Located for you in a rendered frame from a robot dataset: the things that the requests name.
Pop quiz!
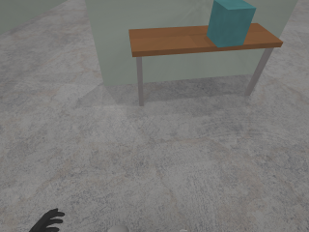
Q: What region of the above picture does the left robot hand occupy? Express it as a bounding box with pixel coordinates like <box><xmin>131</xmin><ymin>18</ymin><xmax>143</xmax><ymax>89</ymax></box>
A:
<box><xmin>29</xmin><ymin>208</ymin><xmax>65</xmax><ymax>232</ymax></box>

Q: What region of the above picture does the carton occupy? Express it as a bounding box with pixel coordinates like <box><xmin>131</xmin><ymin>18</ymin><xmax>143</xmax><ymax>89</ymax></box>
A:
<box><xmin>207</xmin><ymin>0</ymin><xmax>257</xmax><ymax>47</ymax></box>

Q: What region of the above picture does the table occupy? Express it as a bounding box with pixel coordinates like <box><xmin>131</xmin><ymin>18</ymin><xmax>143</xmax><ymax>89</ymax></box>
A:
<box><xmin>128</xmin><ymin>23</ymin><xmax>283</xmax><ymax>106</ymax></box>

